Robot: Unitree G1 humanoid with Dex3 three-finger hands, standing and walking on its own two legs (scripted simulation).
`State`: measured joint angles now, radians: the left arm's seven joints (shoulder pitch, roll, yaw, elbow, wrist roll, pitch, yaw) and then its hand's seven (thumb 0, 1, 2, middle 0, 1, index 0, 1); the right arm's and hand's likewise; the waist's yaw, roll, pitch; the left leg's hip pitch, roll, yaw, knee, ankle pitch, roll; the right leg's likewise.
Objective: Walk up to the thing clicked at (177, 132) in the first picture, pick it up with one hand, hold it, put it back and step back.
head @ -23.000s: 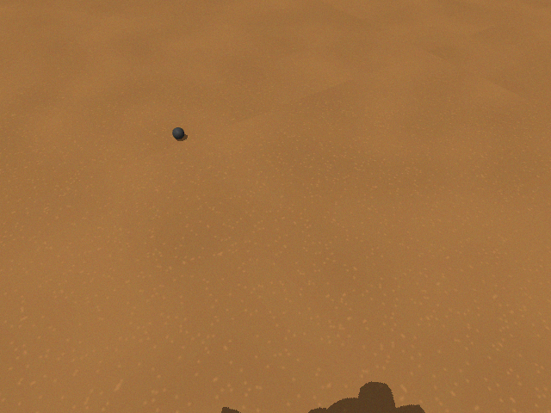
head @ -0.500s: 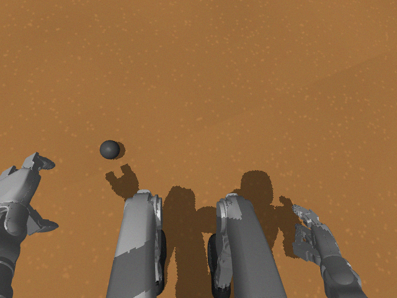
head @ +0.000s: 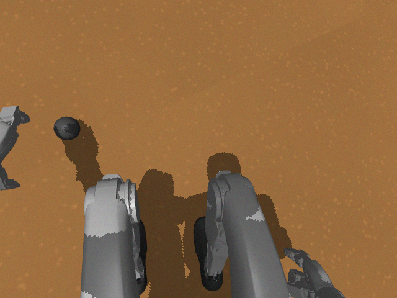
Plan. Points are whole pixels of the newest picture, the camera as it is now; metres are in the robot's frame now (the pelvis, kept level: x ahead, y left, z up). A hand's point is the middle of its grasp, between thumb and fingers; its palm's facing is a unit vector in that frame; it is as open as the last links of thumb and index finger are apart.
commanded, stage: rise first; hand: left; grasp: from above
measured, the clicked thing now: (67, 128) +0.49 +0.32 -0.34
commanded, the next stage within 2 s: none
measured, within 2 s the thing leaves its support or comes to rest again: neither
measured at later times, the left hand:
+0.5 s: hand (24, 145) +0.40 +0.36 -0.21, palm faces -0.43 -0.09 -0.90, open 14.2 cm
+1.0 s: hand (34, 142) +0.42 +0.35 -0.23, palm faces -0.45 -0.11 -0.89, open 14.2 cm
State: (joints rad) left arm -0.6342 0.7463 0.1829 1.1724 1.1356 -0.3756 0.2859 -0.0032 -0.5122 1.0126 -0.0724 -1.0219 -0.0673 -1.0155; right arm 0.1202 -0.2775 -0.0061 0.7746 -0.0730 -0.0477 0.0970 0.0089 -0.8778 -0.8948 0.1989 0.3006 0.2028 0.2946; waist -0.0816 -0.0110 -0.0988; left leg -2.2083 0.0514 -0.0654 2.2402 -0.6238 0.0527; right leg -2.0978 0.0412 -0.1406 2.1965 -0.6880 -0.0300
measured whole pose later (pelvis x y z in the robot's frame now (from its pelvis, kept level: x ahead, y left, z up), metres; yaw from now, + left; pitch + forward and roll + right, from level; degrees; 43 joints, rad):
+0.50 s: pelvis +0.01 +0.00 -0.04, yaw -3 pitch +33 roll -9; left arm -0.77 0.83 0.20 1.35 1.28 -0.38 0.42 0.00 -0.54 1.01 -0.08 -1.00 -0.07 -1.00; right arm 0.05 -0.26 0.04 0.77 -0.15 -0.02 0.12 0.00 -0.91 -0.90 0.20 0.30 0.20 0.29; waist -0.12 -0.05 -0.04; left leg -2.32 0.07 -0.10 2.39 -0.66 0.06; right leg -2.19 0.06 -0.18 2.32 -0.71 -0.03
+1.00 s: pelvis +0.01 +0.00 -0.05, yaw -4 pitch +31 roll -10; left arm -0.80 0.87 0.21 1.39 1.26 -0.36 0.41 0.00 -0.54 1.00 -0.08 -1.02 -0.07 -1.02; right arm 0.07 -0.27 0.08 0.76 -0.16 -0.03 0.13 0.00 -0.91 -0.90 0.20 0.30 0.20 0.29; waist -0.16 -0.06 0.00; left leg -2.34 0.07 -0.12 2.44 -0.67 0.06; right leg -2.21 0.06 -0.20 2.36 -0.71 -0.03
